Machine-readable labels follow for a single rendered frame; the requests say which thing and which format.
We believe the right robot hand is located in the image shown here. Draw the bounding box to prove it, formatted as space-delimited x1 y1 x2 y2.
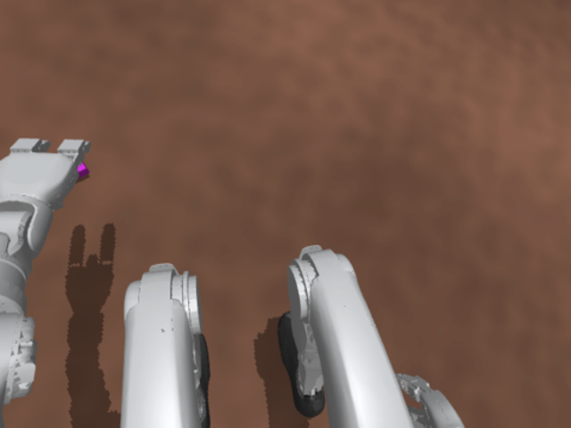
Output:
395 374 465 428

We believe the right robot foot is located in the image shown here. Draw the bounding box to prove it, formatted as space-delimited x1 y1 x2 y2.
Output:
277 311 325 417

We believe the small box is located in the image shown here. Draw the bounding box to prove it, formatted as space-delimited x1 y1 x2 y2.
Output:
78 162 90 179

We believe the left robot hand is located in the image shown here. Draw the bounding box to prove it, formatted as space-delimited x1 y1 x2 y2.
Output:
0 138 91 211

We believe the left robot arm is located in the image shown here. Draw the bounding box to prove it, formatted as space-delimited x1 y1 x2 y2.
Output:
0 195 54 428

